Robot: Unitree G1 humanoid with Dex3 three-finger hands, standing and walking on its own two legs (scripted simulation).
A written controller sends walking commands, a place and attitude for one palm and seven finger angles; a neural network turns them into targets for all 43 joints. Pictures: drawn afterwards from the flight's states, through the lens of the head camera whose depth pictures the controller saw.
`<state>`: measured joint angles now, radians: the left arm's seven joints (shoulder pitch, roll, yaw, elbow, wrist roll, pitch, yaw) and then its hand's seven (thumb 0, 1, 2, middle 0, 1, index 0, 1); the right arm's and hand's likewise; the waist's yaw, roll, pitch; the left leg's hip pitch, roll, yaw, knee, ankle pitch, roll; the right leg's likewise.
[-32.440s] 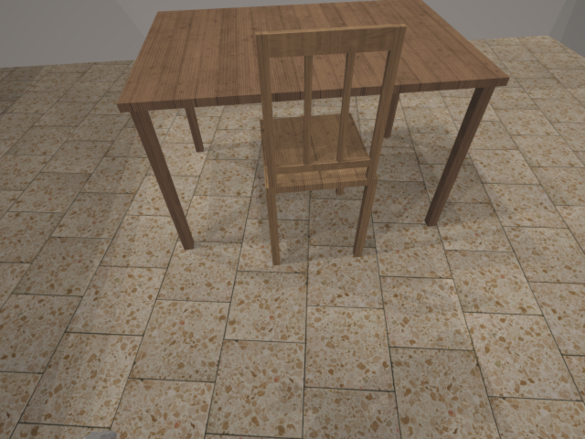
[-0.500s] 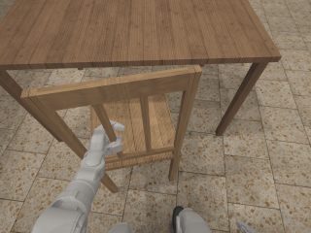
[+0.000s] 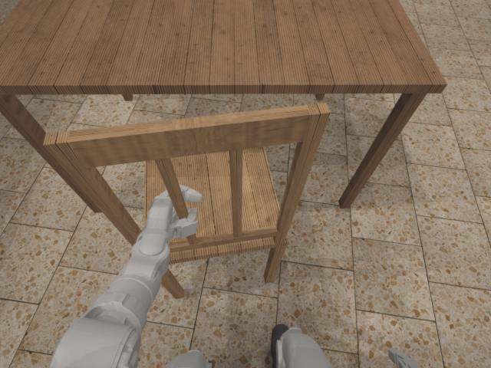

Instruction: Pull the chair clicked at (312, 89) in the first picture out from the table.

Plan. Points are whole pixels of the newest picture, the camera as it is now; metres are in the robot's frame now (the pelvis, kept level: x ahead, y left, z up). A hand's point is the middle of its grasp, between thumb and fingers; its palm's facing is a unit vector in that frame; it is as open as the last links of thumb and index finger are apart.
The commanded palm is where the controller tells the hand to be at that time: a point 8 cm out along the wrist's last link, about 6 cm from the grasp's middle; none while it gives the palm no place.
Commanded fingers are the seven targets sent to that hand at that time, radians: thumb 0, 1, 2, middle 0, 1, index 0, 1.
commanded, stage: step backward, pulling the chair out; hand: left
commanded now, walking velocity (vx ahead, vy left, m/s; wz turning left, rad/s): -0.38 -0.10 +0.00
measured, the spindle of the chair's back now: (181, 208) +0.39 +0.12 -0.05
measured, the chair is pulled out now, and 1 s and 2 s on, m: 0.22 0.32 0.57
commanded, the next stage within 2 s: stop walking, hand still on the chair in 1.84 s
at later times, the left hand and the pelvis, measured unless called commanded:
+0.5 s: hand (187, 244) +0.32 +0.10 -0.06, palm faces -0.06 -0.98 -0.20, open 5.2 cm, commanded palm +0.32 +0.16 -0.05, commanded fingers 0.00 0.90 0.90 -0.50 -1.45 -0.50 -1.45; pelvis -0.03 -0.01 +0.00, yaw +0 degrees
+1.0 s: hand (179, 276) +0.27 +0.11 -0.06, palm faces -0.02 -0.98 -0.20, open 5.2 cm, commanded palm +0.26 +0.16 -0.05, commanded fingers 0.00 0.90 0.90 -0.50 -1.45 -0.50 -1.45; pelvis -0.10 -0.02 +0.01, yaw -1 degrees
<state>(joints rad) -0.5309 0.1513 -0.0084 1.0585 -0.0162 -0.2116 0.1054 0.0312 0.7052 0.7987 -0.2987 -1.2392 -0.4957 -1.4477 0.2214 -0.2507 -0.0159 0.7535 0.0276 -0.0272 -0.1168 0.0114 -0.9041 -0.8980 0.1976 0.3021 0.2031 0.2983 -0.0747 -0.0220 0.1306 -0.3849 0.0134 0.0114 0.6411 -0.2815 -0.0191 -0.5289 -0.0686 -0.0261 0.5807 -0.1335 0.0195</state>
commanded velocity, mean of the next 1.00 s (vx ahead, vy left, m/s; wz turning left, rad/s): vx -0.38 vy -0.05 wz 0.01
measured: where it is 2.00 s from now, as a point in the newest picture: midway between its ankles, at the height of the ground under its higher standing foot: outside the picture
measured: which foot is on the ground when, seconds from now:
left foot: down 0.00-0.60, up 0.62-0.76, down 0.78-1.00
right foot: up 0.00-0.04, down 0.06-0.80, up 0.82-0.90, down 0.92-1.00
